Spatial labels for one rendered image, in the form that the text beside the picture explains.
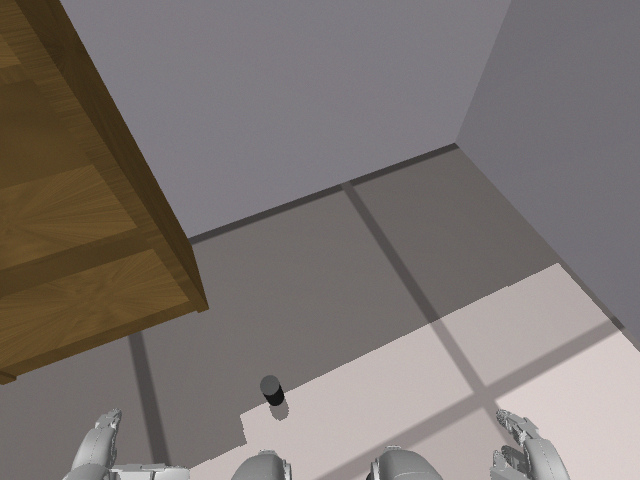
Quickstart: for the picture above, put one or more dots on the left robot hand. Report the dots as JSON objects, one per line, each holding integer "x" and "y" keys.
{"x": 98, "y": 447}

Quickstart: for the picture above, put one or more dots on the right robot hand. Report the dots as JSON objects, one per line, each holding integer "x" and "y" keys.
{"x": 540, "y": 460}

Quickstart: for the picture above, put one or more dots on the can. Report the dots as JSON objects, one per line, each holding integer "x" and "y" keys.
{"x": 272, "y": 390}

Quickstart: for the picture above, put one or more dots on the bookshelf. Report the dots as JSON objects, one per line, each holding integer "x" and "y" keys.
{"x": 90, "y": 249}

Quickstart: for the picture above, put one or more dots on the left robot arm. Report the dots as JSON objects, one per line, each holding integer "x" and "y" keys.
{"x": 90, "y": 471}

